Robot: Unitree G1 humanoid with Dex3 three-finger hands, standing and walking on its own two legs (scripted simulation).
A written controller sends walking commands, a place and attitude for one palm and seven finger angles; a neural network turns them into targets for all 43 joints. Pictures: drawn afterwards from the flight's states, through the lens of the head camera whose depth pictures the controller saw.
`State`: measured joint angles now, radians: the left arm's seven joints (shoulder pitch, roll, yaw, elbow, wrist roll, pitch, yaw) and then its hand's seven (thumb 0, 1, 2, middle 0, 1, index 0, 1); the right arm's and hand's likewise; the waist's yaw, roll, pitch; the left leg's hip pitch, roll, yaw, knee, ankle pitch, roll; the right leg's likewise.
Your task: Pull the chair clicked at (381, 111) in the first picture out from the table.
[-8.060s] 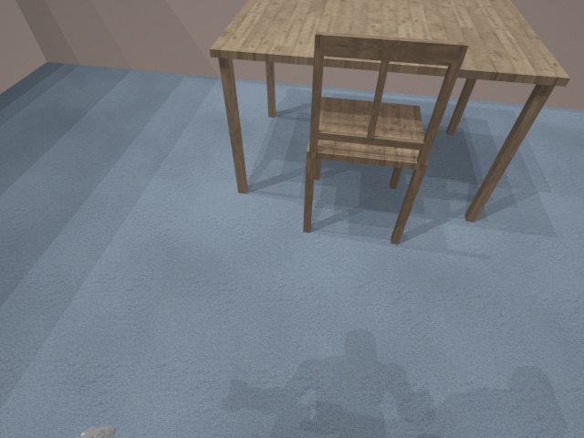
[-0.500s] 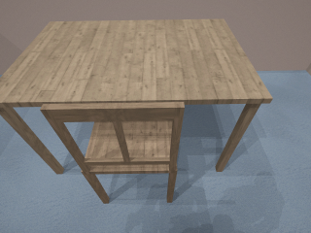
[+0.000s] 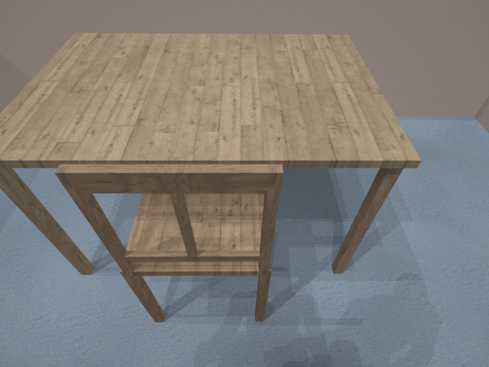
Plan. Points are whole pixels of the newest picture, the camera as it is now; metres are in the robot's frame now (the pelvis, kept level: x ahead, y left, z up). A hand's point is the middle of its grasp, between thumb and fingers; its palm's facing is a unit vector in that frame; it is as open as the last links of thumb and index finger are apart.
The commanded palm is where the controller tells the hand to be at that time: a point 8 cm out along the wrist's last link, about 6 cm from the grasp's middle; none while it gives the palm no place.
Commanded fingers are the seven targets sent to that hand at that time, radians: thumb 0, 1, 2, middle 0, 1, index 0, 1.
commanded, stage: look again from close up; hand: left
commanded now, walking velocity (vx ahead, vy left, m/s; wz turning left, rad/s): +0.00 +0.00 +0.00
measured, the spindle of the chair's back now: (185, 225) +0.43 +0.16 -0.10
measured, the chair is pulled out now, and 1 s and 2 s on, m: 0.00 0.00 0.00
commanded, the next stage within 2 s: raise the hand toward the chair's back in 1.06 s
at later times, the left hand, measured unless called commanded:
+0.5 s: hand out of the picture +0.00 +0.17 -0.18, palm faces +0.02 -0.98 -0.19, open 7.3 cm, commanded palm none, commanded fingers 0.00 0.90 0.90 -0.20 -0.30 -0.20 -0.30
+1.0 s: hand out of the picture +0.00 +0.18 -0.18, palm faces +0.01 -0.98 -0.19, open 7.3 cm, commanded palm none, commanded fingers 0.00 0.90 0.90 -0.20 -0.30 -0.20 -0.30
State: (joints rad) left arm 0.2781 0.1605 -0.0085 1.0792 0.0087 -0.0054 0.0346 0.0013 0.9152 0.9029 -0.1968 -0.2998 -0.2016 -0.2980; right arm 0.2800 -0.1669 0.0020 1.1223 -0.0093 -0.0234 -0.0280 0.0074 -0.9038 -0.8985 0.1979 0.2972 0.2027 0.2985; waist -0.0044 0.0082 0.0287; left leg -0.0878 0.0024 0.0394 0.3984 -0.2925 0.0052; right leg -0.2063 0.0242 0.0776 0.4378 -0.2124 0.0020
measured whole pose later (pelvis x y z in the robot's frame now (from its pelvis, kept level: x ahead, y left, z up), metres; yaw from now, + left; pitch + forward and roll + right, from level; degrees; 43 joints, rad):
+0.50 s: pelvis +0.00 +0.00 +0.00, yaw +0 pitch -1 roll +0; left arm 0.30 0.15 -0.01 1.08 0.01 -0.01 0.04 0.00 0.91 0.90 -0.20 -0.30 -0.20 -0.30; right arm 0.31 -0.13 0.00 1.14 -0.01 -0.03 -0.03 0.01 -0.90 -0.90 0.20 0.30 0.20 0.30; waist 0.00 0.00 0.02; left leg -0.10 0.00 0.04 0.41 -0.29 0.01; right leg -0.21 0.02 0.08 0.44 -0.21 0.01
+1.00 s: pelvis +0.00 +0.01 +0.00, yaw -1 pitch -1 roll +0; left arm 0.31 0.15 -0.01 1.08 0.01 -0.01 0.04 0.00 0.92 0.90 -0.20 -0.30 -0.20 -0.30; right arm 0.30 -0.13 0.00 1.15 0.00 -0.04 -0.03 0.01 -0.90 -0.90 0.20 0.30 0.20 0.30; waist 0.00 -0.01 0.02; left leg -0.09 0.00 0.05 0.40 -0.30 0.02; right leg -0.21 0.02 0.09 0.44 -0.21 0.01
